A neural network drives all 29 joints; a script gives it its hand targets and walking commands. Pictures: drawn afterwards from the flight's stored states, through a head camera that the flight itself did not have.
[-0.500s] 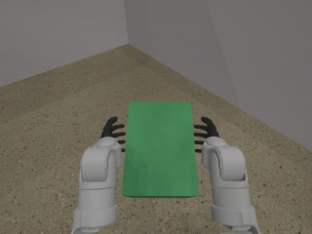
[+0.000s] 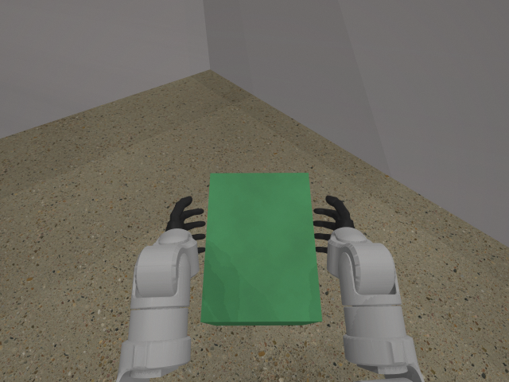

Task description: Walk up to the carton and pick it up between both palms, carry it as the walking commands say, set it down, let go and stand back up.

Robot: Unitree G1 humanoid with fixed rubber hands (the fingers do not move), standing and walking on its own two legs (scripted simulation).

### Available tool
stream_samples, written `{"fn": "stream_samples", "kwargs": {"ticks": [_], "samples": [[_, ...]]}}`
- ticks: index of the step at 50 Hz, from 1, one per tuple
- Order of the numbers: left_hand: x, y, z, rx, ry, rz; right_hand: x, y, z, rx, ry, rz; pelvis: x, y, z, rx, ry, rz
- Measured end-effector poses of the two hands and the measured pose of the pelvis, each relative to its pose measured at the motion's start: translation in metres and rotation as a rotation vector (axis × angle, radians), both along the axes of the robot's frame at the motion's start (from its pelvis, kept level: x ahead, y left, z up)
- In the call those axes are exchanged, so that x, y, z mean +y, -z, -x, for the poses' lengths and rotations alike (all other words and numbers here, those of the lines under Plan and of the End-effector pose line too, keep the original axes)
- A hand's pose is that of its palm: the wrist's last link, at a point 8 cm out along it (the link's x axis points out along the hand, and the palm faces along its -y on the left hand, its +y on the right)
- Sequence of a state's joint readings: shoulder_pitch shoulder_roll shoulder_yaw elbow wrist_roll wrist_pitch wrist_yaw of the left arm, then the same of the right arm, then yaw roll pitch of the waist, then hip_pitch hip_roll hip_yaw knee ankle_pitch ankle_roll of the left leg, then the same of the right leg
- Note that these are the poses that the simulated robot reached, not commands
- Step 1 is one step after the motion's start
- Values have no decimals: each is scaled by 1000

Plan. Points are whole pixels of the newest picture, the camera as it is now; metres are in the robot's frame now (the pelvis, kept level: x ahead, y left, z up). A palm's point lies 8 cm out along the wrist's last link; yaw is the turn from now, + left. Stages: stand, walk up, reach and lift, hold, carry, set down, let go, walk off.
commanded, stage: carry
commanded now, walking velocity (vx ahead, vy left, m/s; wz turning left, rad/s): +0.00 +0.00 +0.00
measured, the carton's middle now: (259, 253) +0.34 +0.00 +0.00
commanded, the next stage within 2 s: hold in 0.74 s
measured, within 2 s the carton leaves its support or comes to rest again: neither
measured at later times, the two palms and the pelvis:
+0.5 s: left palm (180, 255) +0.28 +0.12 +0.08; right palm (347, 253) +0.28 -0.13 +0.08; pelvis -0.02 +0.00 +0.00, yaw +0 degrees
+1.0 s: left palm (174, 287) +0.25 +0.14 +0.03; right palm (339, 289) +0.25 -0.12 +0.03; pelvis -0.04 +0.01 +0.00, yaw -6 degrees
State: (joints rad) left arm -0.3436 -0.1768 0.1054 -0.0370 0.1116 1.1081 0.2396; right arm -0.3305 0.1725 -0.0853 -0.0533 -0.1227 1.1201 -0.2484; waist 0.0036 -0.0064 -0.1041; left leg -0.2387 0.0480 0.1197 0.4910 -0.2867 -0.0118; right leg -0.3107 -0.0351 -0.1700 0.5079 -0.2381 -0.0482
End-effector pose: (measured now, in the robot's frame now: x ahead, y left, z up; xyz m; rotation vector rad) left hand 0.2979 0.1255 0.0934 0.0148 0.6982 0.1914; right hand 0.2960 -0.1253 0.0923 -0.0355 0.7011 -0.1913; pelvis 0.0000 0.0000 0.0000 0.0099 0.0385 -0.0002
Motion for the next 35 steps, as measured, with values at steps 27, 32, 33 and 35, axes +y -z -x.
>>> {"fn": "stream_samples", "kwargs": {"ticks": [27,32,33,35], "samples": [[-4,13,16,-8,12,7,-6,13,17,-13,-11,-19,-4,-1,16,-11,1,-1],[-4,16,18,-11,15,8,-7,16,18,-16,-14,-23,-5,-1,18,-12,1,-2],[-4,17,19,-11,15,9,-7,16,19,-17,-14,-23,-5,-1,18,-12,1,-2],[-4,18,19,-12,16,9,-7,18,19,-18,-15,-24,-5,-1,19,-12,1,-2]]}}
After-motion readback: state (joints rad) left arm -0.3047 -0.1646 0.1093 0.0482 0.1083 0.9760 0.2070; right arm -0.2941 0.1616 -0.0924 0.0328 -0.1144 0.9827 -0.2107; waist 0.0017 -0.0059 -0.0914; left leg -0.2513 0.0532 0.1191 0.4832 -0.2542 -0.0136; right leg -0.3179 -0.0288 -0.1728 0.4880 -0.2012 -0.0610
